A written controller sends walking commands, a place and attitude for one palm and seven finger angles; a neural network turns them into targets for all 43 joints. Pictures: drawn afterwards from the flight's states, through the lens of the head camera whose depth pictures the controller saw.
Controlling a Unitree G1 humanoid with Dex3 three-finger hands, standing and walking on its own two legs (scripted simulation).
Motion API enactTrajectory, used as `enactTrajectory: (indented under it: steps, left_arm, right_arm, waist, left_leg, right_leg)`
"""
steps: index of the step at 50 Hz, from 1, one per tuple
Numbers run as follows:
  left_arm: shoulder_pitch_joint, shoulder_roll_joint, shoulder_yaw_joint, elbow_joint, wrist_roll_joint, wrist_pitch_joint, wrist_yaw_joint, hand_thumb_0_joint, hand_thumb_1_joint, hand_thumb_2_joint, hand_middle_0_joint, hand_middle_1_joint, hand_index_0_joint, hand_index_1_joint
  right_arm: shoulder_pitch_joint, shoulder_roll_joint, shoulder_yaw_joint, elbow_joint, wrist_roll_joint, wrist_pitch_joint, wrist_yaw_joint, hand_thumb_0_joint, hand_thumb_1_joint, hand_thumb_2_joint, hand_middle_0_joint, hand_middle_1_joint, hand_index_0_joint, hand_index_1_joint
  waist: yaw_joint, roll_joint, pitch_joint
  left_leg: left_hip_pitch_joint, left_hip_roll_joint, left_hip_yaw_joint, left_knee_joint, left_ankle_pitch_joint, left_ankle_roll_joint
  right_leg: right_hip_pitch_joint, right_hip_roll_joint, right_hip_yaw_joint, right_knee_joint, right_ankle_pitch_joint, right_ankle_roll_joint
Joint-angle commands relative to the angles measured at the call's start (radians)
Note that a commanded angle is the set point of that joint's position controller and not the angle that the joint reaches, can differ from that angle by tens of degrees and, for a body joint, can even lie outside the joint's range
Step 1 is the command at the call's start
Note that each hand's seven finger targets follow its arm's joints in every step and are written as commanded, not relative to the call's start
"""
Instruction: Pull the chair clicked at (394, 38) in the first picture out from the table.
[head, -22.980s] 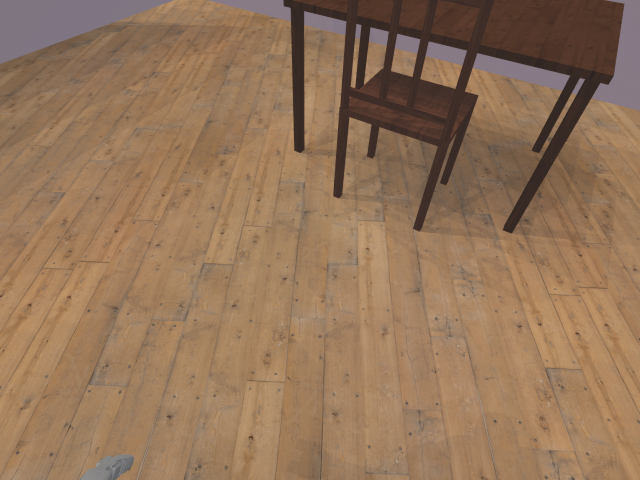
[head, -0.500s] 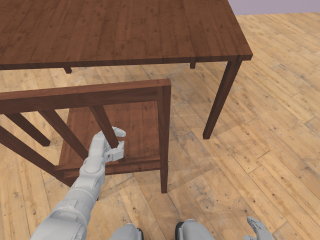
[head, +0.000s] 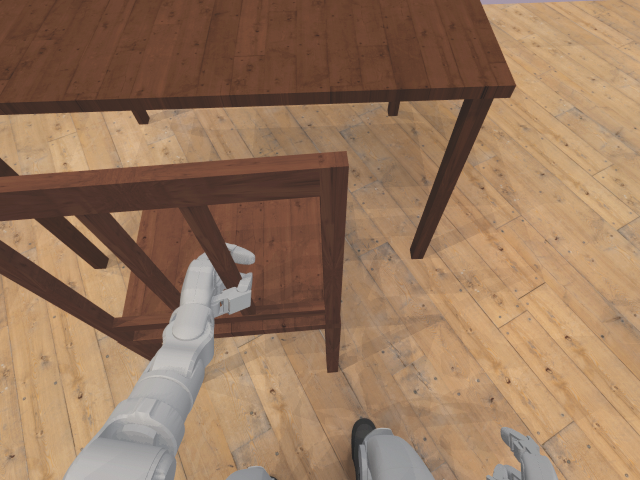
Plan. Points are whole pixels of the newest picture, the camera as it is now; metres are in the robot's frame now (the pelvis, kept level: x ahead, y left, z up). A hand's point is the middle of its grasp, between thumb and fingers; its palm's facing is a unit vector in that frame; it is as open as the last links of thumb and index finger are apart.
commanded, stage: step backward, pulling the chair out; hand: left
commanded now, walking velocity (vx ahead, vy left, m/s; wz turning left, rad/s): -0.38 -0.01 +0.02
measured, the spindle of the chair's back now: (151, 276) +0.38 +0.24 -0.04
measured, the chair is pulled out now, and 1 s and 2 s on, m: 0.18 0.20 0.20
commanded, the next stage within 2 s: none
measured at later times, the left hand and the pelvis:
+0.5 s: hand (239, 306) +0.34 +0.12 -0.06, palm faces -0.02 -0.98 -0.19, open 5.5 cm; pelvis -0.01 +0.01 +0.00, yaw +0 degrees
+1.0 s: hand (238, 306) +0.34 +0.12 -0.06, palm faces -0.04 -0.98 -0.19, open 5.5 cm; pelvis -0.01 +0.01 +0.00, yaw +0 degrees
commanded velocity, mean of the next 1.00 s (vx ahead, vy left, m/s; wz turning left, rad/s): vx -0.38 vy -0.03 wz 0.04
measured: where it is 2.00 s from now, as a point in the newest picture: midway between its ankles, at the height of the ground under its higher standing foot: outside the picture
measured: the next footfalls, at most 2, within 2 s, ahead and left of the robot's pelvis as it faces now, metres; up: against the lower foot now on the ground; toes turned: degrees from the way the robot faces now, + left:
none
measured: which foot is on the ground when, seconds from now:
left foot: down 0.00-1.00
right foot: down 0.00-1.00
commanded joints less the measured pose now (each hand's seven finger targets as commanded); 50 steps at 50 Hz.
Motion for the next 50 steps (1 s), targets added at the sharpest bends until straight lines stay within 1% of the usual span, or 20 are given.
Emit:
enactTrajectory:
  steps: [1, 5, 6, 9, 10, 12, 17, 22, 25, 27, 30, 31, 34, 37, 39, 41, 42, 45, 46, 50]
  left_arm:
    - [-0.242, 0.180, 0.039, -0.188, 0.040, -0.084, 0.021, 0.000, 0.900, 0.900, -0.500, -1.450, -0.500, -1.450]
    - [-0.251, 0.161, 0.024, -0.157, 0.042, -0.094, 0.024, 0.000, 0.900, 0.900, -0.500, -1.450, -0.500, -1.450]
    - [-0.270, 0.181, 0.035, -0.161, 0.045, -0.097, 0.028, 0.000, 0.900, 0.900, -0.500, -1.450, -0.500, -1.450]
    - [-0.281, 0.145, 0.011, -0.147, 0.044, -0.109, 0.024, 0.000, 0.900, 0.900, -0.500, -1.450, -0.500, -1.450]
    - [-0.290, 0.142, 0.009, -0.145, 0.044, -0.112, 0.022, 0.000, 0.900, 0.900, -0.500, -1.450, -0.500, -1.450]
    - [-0.304, 0.146, 0.013, -0.135, 0.045, -0.116, 0.023, 0.000, 0.900, 0.900, -0.500, -1.450, -0.500, -1.450]
    - [-0.320, 0.157, 0.024, -0.108, 0.047, -0.125, 0.018, 0.000, 0.900, 0.900, -0.500, -1.450, -0.500, -1.450]
    - [-0.306, 0.185, 0.046, -0.058, 0.053, -0.127, 0.023, 0.000, 0.900, 0.900, -0.500, -1.450, -0.500, -1.450]
    - [-0.302, 0.186, 0.048, -0.043, 0.056, -0.124, 0.027, 0.000, 0.900, 0.900, -0.500, -1.450, -0.500, -1.450]
    - [-0.293, 0.183, 0.046, -0.043, 0.055, -0.118, 0.030, 0.000, 0.900, 0.900, -0.500, -1.450, -0.500, -1.450]
    - [-0.302, 0.152, 0.021, -0.082, 0.052, -0.124, 0.025, 0.000, 0.900, 0.900, -0.500, -1.450, -0.500, -1.450]
    - [-0.291, 0.162, 0.028, -0.082, 0.052, -0.122, 0.027, 0.000, 0.900, 0.900, -0.500, -1.450, -0.500, -1.450]
    - [-0.299, 0.139, 0.010, -0.126, 0.051, -0.123, 0.023, 0.000, 0.900, 0.900, -0.500, -1.450, -0.500, -1.450]
    - [-0.299, 0.144, 0.015, -0.135, 0.052, -0.118, 0.022, 0.000, 0.900, 0.900, -0.500, -1.450, -0.500, -1.450]
    - [-0.307, 0.143, 0.014, -0.144, 0.055, -0.121, 0.020, 0.000, 0.900, 0.900, -0.500, -1.450, -0.500, -1.450]
    - [-0.310, 0.172, 0.033, -0.120, 0.054, -0.119, 0.024, 0.000, 0.900, 0.900, -0.500, -1.450, -0.500, -1.450]
    - [-0.312, 0.164, 0.025, -0.114, 0.058, -0.120, 0.023, 0.000, 0.900, 0.900, -0.500, -1.450, -0.500, -1.450]
    - [-0.313, 0.172, 0.032, -0.081, 0.061, -0.120, 0.025, 0.000, 0.900, 0.900, -0.500, -1.450, -0.500, -1.450]
    - [-0.314, 0.185, 0.038, -0.076, 0.059, -0.118, 0.027, 0.000, 0.900, 0.900, -0.500, -1.450, -0.500, -1.450]
    - [-0.325, 0.148, 0.014, -0.092, 0.060, -0.130, 0.022, 0.000, 0.900, 0.900, -0.500, -1.450, -0.500, -1.450]
  right_arm:
    - [0.059, -0.142, -0.044, -0.088, -0.004, -0.022, -0.013, 0.000, -0.900, -0.900, 0.200, 0.300, 0.200, 0.300]
    - [0.060, -0.134, -0.034, -0.083, 0.000, -0.023, -0.013, 0.000, -0.900, -0.900, 0.200, 0.300, 0.200, 0.300]
    - [0.058, -0.147, -0.038, -0.078, -0.003, -0.025, -0.018, 0.000, -0.900, -0.900, 0.200, 0.300, 0.200, 0.300]
    - [0.054, -0.136, -0.029, -0.080, -0.001, -0.028, -0.022, 0.000, -0.900, -0.900, 0.200, 0.300, 0.200, 0.300]
    - [0.055, -0.135, -0.030, -0.078, 0.000, -0.031, -0.023, 0.000, -0.900, -0.900, 0.200, 0.300, 0.200, 0.300]
    - [0.061, -0.135, -0.033, -0.068, -0.003, -0.033, -0.027, 0.000, -0.900, -0.900, 0.200, 0.300, 0.200, 0.300]
    - [0.073, -0.133, -0.036, -0.053, -0.002, -0.042, -0.028, 0.000, -0.900, -0.900, 0.200, 0.300, 0.200, 0.300]
    - [0.100, -0.130, -0.041, -0.027, 0.001, -0.052, -0.021, 0.000, -0.900, -0.900, 0.200, 0.300, 0.200, 0.300]
    - [0.098, -0.130, -0.043, -0.020, 0.004, -0.054, -0.013, 0.000, -0.900, -0.900, 0.200, 0.300, 0.200, 0.300]
    - [0.094, -0.140, -0.042, -0.020, 0.002, -0.054, -0.015, 0.000, -0.900, -0.900, 0.200, 0.300, 0.200, 0.300]
    - [0.067, -0.140, -0.034, -0.046, 0.003, -0.050, -0.019, 0.000, -0.900, -0.900, 0.200, 0.300, 0.200, 0.300]
    - [0.058, -0.149, -0.039, -0.047, -0.001, -0.048, -0.023, 0.000, -0.900, -0.900, 0.200, 0.300, 0.200, 0.300]
    - [0.047, -0.137, -0.031, -0.074, -0.004, -0.041, -0.022, 0.000, -0.900, -0.900, 0.200, 0.300, 0.200, 0.300]
    - [0.055, -0.137, -0.036, -0.080, -0.006, -0.038, -0.022, 0.000, -0.900, -0.900, 0.200, 0.300, 0.200, 0.300]
    - [0.069, -0.130, -0.039, -0.076, -0.005, -0.037, -0.020, 0.000, -0.900, -0.900, 0.200, 0.300, 0.200, 0.300]
    - [0.083, -0.136, -0.046, -0.062, -0.005, -0.039, -0.023, 0.000, -0.900, -0.900, 0.200, 0.300, 0.200, 0.300]
    - [0.094, -0.131, -0.044, -0.055, -0.003, -0.039, -0.020, 0.000, -0.900, -0.900, 0.200, 0.300, 0.200, 0.300]
    - [0.101, -0.129, -0.043, -0.039, 0.001, -0.041, -0.015, 0.000, -0.900, -0.900, 0.200, 0.300, 0.200, 0.300]
    - [0.102, -0.141, -0.047, -0.031, 0.000, -0.043, -0.018, 0.000, -0.900, -0.900, 0.200, 0.300, 0.200, 0.300]
    - [0.072, -0.135, -0.035, -0.046, -0.002, -0.044, -0.022, 0.000, -0.900, -0.900, 0.200, 0.300, 0.200, 0.300]
  waist:
    - [0.026, -0.060, -0.456]
    - [0.029, -0.057, -0.444]
    - [0.031, -0.018, -0.443]
    - [0.035, 0.017, -0.436]
    - [0.035, 0.014, -0.431]
    - [0.034, 0.053, -0.419]
    - [0.036, 0.009, -0.397]
    - [0.034, -0.095, -0.412]
    - [0.033, -0.137, -0.445]
    - [0.034, -0.099, -0.452]
    - [0.038, -0.037, -0.449]
    - [0.041, 0.008, -0.439]
    - [0.046, 0.060, -0.414]
    - [0.043, 0.027, -0.394]
    - [0.039, 0.003, -0.415]
    - [0.034, -0.064, -0.408]
    - [0.031, -0.074, -0.416]
    - [0.029, -0.130, -0.426]
    - [0.029, -0.115, -0.429]
    - [0.034, -0.044, -0.438]
  left_leg:
    - [0.026, 0.030, -0.004, -0.065, -0.003, 0.042]
    - [0.032, 0.035, -0.009, -0.104, -0.008, 0.054]
    - [0.036, 0.044, -0.016, -0.118, 0.013, 0.056]
    - [0.023, 0.077, -0.033, -0.155, 0.087, 0.062]
    - [0.018, 0.083, -0.034, -0.155, 0.111, 0.061]
    - [0.017, 0.102, -0.035, -0.163, 0.151, 0.061]
    - [-0.005, 0.089, -0.019, -0.120, 0.119, 0.054]
    - [0.015, 0.014, 0.008, -0.037, -0.048, 0.048]
    - [0.043, -0.005, 0.011, -0.018, -0.057, 0.048]
    - [0.057, 0.017, -0.011, -0.066, -0.019, 0.054]
    - [0.034, 0.061, -0.041, -0.134, 0.060, 0.066]
    - [0.031, 0.079, -0.051, -0.156, 0.091, 0.070]
    - [-0.030, 0.110, -0.055, -0.170, 0.127, 0.069]
    - [-0.037, 0.111, -0.047, -0.144, 0.135, 0.064]
    - [-0.020, 0.084, -0.026, -0.101, 0.091, 0.054]
    - [0.005, 0.052, -0.015, -0.061, 0.037, 0.049]
    - [0.018, 0.035, -0.006, -0.046, 0.012, 0.047]
    - [0.051, 0.006, 0.006, -0.024, -0.040, 0.048]
    - [0.064, 0.010, -0.001, -0.035, -0.020, 0.051]
    - [0.056, 0.059, -0.035, -0.122, 0.081, 0.065]
  right_leg:
    - [0.339, -0.157, 0.138, -0.160, -0.023, 0.008]
    - [0.318, -0.133, 0.112, -0.173, -0.098, 0.029]
    - [0.314, -0.122, 0.100, -0.165, -0.099, 0.032]
    - [0.318, -0.084, 0.062, -0.096, -0.058, 0.045]
    - [0.316, -0.077, 0.057, -0.077, -0.039, 0.044]
    - [0.307, -0.067, 0.047, -0.042, -0.008, 0.044]
    - [0.284, -0.089, 0.077, -0.043, -0.008, 0.028]
    - [0.264, -0.171, 0.167, -0.188, -0.128, -0.005]
    - [0.284, -0.208, 0.180, -0.235, -0.154, -0.011]
    - [0.292, -0.186, 0.144, -0.209, -0.127, 0.002]
    - [0.301, -0.122, 0.084, -0.133, -0.103, 0.033]
    - [0.309, -0.103, 0.068, -0.113, -0.093, 0.041]
    - [0.333, -0.085, 0.055, -0.024, -0.058, 0.034]
    - [0.322, -0.092, 0.067, -0.011, -0.030, 0.024]
    - [0.316, -0.116, 0.095, -0.045, -0.031, 0.013]
    - [0.291, -0.143, 0.131, -0.115, -0.054, -0.001]
    - [0.286, -0.162, 0.145, -0.143, -0.067, -0.007]
    - [0.274, -0.198, 0.170, -0.216, -0.128, -0.011]
    - [0.275, -0.194, 0.156, -0.217, -0.118, -0.011]
    - [0.298, -0.128, 0.081, -0.136, -0.079, 0.031]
